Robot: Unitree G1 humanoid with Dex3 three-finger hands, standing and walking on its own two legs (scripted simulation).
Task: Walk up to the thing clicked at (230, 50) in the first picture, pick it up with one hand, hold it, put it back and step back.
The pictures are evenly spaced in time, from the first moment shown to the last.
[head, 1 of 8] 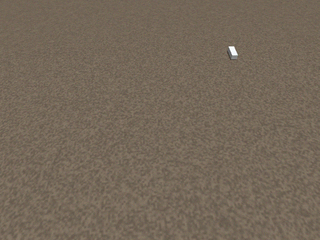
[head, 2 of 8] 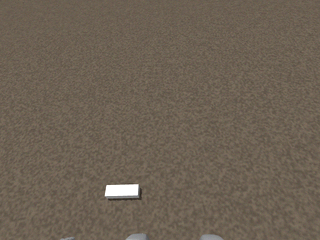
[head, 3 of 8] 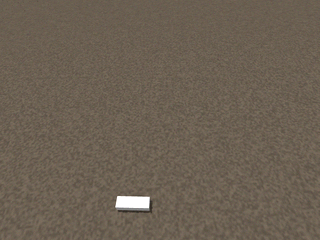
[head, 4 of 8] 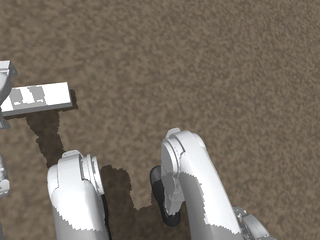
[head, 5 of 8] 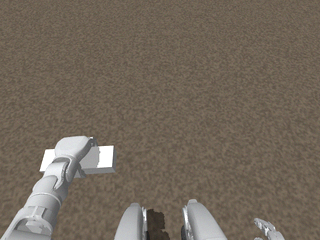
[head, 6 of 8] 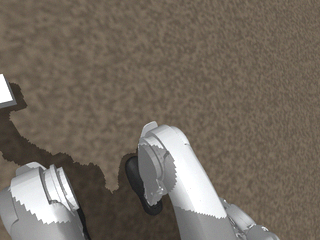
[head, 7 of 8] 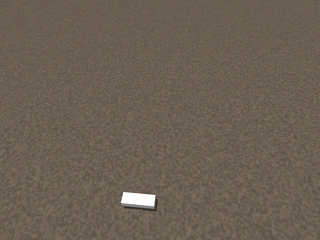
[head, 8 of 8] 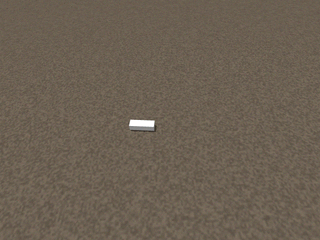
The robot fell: no
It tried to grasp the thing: yes
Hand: left
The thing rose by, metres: 0.69
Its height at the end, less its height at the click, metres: +0.00
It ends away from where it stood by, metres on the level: 0.01
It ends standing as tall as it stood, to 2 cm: yes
